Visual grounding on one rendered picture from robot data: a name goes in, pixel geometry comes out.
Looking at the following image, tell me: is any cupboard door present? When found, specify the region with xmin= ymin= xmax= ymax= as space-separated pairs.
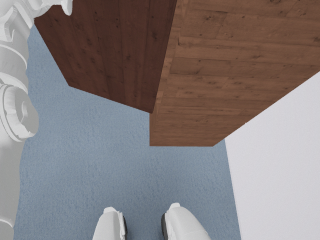
xmin=34 ymin=0 xmax=177 ymax=114

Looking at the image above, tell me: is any robot left hand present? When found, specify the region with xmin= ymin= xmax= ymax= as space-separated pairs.
xmin=22 ymin=0 xmax=73 ymax=19

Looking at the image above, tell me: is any right robot thigh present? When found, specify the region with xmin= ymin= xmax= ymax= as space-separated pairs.
xmin=164 ymin=206 xmax=211 ymax=240

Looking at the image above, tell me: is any robot left upper arm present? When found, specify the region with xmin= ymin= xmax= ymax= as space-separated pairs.
xmin=0 ymin=84 xmax=39 ymax=240

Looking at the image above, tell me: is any robot right shin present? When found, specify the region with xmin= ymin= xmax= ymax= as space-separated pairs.
xmin=166 ymin=202 xmax=180 ymax=240

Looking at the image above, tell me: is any robot left forearm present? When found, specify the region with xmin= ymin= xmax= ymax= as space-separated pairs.
xmin=0 ymin=0 xmax=35 ymax=95

